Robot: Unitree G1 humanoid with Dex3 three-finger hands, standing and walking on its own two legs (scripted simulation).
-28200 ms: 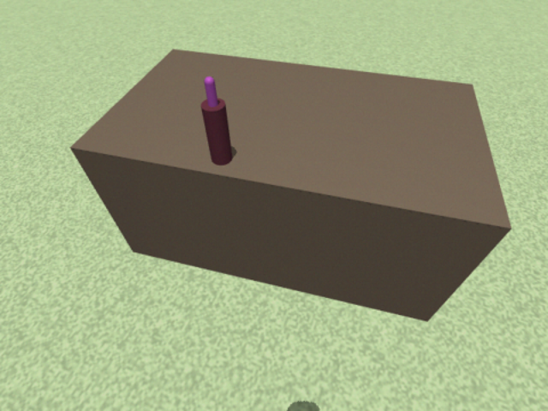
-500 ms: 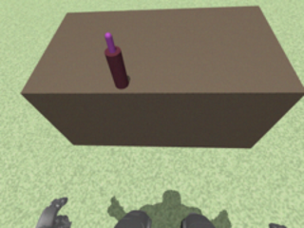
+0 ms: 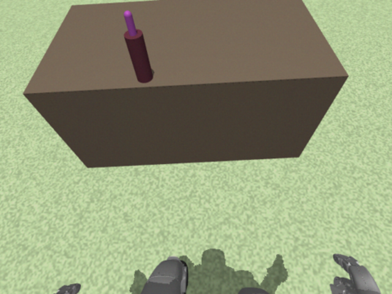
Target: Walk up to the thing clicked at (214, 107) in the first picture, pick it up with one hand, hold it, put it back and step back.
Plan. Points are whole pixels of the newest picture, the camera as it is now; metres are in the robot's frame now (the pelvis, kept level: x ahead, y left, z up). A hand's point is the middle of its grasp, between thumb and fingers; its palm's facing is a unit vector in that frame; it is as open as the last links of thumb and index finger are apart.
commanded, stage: step back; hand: left
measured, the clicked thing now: (137, 48) +0.85 +0.28 -0.02
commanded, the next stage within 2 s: stand in 1.48 s
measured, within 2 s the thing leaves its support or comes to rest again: neither
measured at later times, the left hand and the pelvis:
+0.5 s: hand out of the picture -0.08 +0.28 -0.13, palm faces +0.10 -0.92 -0.38, open 7.4 cm; pelvis -0.16 +0.00 +0.01, yaw +6 degrees
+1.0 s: hand out of the picture -0.16 +0.28 -0.14, palm faces +0.06 -0.94 -0.35, open 7.4 cm; pelvis -0.19 +0.01 +0.02, yaw +3 degrees
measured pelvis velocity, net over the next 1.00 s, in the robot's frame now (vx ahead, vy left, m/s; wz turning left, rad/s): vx -0.19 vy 0.01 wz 0.05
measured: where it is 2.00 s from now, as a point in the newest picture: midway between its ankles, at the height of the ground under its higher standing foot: outside the picture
